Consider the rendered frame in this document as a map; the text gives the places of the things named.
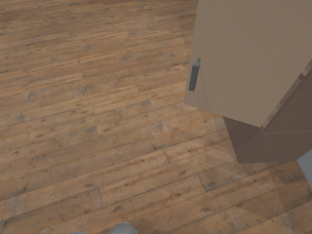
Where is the left robot thigh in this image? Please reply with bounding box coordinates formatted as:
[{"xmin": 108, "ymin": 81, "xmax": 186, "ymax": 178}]
[{"xmin": 108, "ymin": 223, "xmax": 137, "ymax": 234}]

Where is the cupboard door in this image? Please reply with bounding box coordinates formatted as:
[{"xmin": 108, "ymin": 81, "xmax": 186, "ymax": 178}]
[{"xmin": 183, "ymin": 0, "xmax": 312, "ymax": 128}]

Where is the handle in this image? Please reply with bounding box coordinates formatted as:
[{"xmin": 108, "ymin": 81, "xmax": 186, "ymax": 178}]
[{"xmin": 188, "ymin": 58, "xmax": 201, "ymax": 92}]

